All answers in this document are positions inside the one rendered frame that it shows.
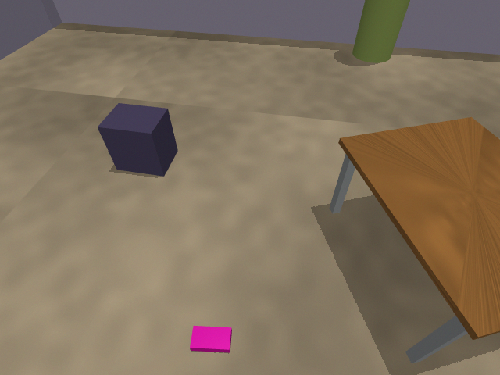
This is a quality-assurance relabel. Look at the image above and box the coffee table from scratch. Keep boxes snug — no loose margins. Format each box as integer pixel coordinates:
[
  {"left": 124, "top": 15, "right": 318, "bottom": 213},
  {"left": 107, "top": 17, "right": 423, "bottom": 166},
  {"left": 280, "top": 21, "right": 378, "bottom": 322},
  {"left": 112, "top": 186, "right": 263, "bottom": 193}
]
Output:
[{"left": 330, "top": 117, "right": 500, "bottom": 364}]

